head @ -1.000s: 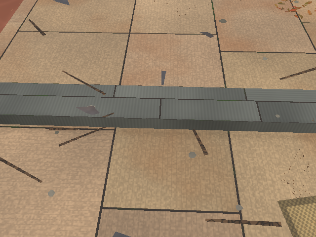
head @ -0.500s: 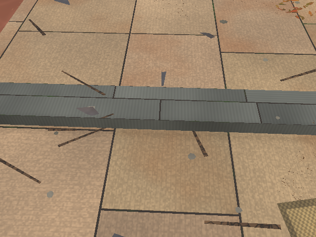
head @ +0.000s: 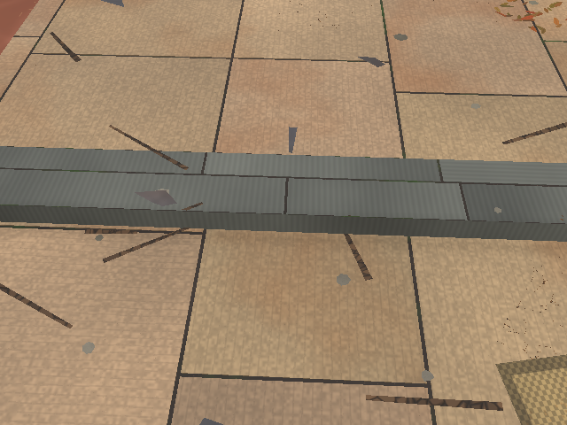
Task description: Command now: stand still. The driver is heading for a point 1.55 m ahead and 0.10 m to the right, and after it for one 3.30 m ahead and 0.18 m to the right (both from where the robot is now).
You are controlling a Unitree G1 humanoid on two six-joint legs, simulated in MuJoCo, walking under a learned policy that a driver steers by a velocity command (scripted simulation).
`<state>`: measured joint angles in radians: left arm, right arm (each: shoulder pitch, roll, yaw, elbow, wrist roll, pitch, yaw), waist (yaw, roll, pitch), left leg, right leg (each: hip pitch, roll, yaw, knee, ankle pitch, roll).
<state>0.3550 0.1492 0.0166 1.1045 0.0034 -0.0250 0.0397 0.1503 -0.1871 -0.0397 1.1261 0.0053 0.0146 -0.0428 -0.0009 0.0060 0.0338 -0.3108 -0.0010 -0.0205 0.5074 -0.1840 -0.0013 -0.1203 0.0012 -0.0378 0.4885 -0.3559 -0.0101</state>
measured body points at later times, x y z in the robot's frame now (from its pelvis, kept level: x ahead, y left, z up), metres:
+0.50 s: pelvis +0.09 +0.05 +0.00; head +0.10 +0.06 +0.45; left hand +0.00 +0.29 -0.15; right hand +0.22 -0.21 -0.12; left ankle +0.15 +0.17 -0.72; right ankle -0.06 -0.11 -0.73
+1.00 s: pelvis +0.43 +0.07 -0.03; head +0.47 +0.07 +0.42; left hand +0.67 +0.29 -0.11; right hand +0.33 -0.16 -0.17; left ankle +0.16 +0.17 -0.73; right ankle +0.61 +0.00 -0.73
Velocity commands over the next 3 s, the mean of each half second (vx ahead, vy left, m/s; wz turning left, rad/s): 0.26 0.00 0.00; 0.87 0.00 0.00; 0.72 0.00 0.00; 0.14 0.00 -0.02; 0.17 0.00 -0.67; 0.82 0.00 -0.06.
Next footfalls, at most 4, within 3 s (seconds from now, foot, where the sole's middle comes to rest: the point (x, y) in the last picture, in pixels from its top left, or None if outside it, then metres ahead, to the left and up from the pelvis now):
0.52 left None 0.20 0.17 -0.77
1.00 right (300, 365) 0.65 -0.01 -0.77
1.44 left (232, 269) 0.94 0.18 -0.77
1.66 right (322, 215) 1.07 -0.08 -0.69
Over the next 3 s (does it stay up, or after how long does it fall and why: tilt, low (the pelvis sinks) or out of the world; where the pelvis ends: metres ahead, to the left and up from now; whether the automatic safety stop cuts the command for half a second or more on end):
stays up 1.29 -0.19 0.07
